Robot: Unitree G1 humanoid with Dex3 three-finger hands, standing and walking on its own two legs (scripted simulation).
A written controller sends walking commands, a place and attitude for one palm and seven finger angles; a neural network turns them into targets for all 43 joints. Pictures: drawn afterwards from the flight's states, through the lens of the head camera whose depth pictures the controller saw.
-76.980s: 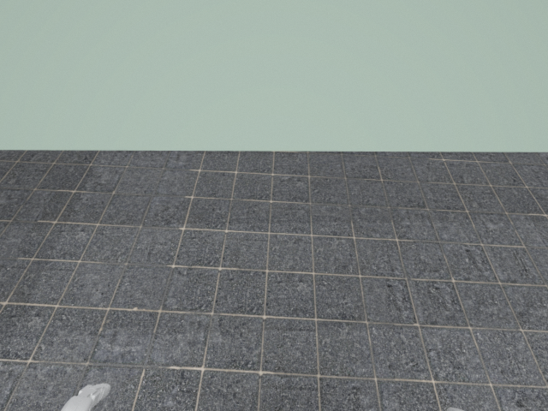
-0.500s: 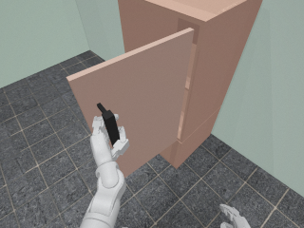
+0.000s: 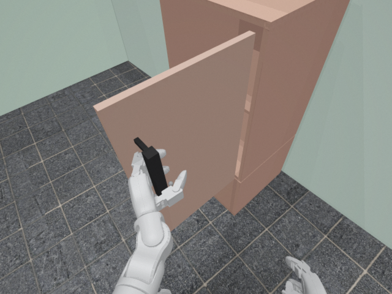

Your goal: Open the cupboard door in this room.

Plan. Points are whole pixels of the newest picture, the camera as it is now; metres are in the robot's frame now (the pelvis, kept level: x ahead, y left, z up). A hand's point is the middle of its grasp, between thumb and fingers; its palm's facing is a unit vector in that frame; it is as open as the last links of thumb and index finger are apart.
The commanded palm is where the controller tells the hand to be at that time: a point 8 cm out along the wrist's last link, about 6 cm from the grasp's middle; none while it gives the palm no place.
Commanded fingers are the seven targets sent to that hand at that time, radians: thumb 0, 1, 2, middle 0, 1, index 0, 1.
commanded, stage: open thumb and fingers to let go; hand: left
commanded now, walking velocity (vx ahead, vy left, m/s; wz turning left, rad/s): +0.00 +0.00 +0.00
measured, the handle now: (151, 169) +0.36 +0.11 +0.07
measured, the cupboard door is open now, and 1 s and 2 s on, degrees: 89 93 93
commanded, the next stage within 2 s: slide the hand sideways off the handle in 0.50 s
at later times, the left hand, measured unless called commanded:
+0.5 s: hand (170, 186) +0.32 +0.07 +0.06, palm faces +0.29 -0.96 -0.01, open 14.7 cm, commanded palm +0.28 +0.11 +0.06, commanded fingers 0.00 -0.50 0.30 -0.15 -0.30 -0.15 -0.30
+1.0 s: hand (169, 205) +0.28 +0.06 +0.06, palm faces -0.11 -0.99 +0.04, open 16.1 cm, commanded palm +0.25 +0.12 +0.06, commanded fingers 0.00 -0.50 0.30 -0.15 -0.30 -0.15 -0.30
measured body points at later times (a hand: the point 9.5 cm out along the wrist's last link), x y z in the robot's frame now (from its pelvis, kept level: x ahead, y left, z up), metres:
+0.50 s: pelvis -0.01 +0.03 -0.01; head +0.02 +0.01 +0.44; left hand +0.30 +0.12 +0.07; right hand +0.14 -0.20 -0.11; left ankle +0.04 +0.15 -0.69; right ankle -0.04 -0.06 -0.69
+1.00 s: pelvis -0.02 +0.05 +0.00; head +0.00 +0.04 +0.45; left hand +0.28 +0.12 +0.06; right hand +0.11 -0.19 -0.10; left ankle +0.04 +0.15 -0.69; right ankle -0.04 -0.06 -0.69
